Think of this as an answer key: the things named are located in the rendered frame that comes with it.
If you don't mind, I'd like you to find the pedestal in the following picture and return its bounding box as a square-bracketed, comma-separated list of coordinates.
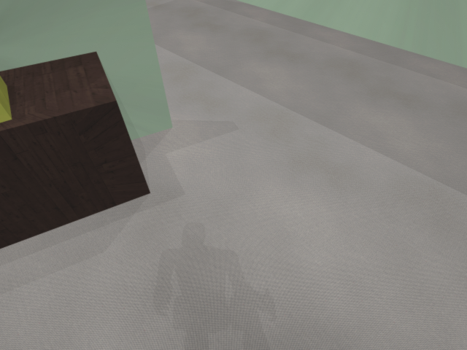
[0, 52, 150, 249]

